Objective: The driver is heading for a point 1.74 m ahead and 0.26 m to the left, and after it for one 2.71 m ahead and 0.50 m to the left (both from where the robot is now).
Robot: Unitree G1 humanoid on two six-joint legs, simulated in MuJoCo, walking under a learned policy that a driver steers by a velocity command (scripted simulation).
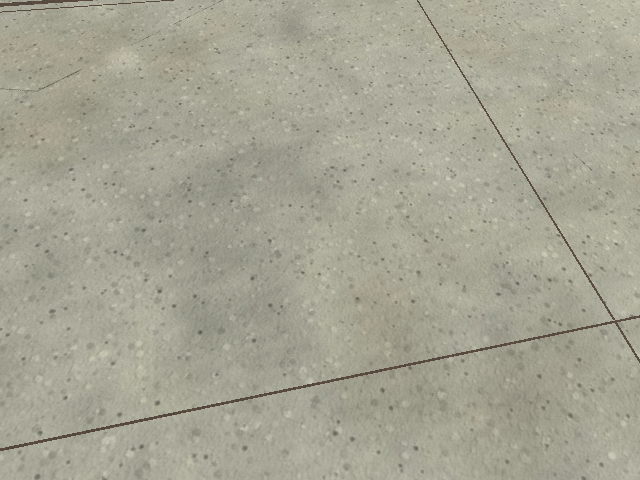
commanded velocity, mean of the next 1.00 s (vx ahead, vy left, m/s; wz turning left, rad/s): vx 0.00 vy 0.00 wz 0.43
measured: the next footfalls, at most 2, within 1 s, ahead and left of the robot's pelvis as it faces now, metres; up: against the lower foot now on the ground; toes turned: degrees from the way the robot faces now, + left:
right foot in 0.32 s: +0.09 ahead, -0.14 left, +0.00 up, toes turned +17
left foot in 0.72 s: +0.00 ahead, +0.11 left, +0.00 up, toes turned +24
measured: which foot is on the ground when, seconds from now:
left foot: down 0.00-0.32, up 0.34-0.70, down 0.72-1.00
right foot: up 0.00-0.30, down 0.32-0.72, up 0.74-1.00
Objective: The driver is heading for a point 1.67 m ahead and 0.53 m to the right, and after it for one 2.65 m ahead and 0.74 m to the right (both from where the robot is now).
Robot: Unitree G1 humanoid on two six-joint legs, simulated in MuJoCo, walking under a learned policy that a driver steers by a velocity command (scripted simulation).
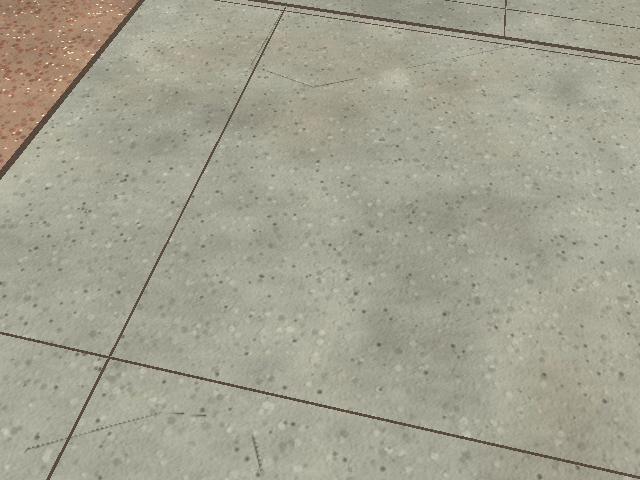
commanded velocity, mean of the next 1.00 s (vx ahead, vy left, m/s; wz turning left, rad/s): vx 0.10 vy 0.00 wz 0.02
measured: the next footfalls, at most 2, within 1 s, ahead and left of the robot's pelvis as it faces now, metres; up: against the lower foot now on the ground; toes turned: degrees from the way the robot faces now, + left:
right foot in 0.06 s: +0.03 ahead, -0.15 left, +0.00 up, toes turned +0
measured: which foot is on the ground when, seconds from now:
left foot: down 0.00-0.90, up 0.92-1.00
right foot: up 0.00-0.04, down 0.06-1.00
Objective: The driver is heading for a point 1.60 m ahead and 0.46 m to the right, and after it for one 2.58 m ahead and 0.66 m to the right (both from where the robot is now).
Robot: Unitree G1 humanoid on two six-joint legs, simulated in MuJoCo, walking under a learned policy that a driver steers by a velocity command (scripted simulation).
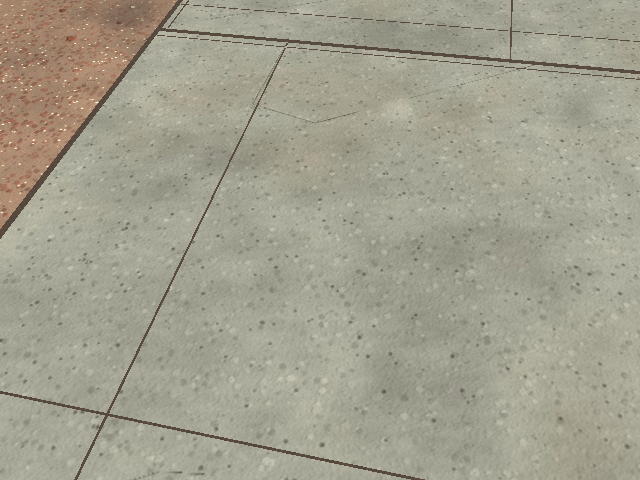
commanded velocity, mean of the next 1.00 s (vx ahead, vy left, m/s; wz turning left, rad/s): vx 0.47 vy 0.00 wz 0.00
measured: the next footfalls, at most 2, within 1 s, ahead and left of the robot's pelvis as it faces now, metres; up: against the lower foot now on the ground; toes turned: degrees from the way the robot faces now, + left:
left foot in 0.30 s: +0.33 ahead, +0.14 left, +0.00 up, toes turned +1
right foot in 0.82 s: +0.62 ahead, -0.11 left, +0.00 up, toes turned -3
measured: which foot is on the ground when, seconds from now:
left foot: up 0.00-0.28, down 0.30-0.84, up 0.86-1.00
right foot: down 0.00-0.32, up 0.34-0.80, down 0.82-1.00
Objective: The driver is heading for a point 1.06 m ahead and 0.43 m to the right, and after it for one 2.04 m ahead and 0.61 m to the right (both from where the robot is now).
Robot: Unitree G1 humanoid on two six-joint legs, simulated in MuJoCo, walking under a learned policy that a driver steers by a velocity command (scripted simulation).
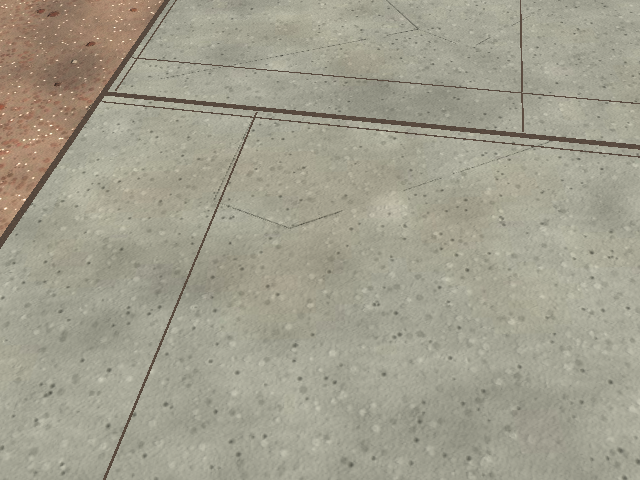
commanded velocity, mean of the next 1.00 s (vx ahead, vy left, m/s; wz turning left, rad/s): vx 0.50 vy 0.00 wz -0.33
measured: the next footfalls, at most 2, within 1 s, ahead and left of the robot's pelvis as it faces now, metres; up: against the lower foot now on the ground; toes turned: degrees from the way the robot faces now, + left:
left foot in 0.38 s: +0.39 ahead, +0.15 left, +0.00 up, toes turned -1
right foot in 0.92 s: +0.61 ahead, -0.15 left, +0.00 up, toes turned -23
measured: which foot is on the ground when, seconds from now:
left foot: up 0.00-0.36, down 0.38-0.92, up 0.94-1.00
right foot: down 0.00-0.38, up 0.40-0.90, down 0.92-1.00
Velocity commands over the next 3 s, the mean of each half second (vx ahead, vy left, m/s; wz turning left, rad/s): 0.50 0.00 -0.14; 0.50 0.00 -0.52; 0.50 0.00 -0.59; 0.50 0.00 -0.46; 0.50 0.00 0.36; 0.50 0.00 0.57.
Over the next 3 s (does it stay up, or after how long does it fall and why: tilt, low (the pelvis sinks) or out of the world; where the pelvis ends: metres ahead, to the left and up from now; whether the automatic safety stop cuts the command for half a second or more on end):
stays up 1.38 -0.73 -0.02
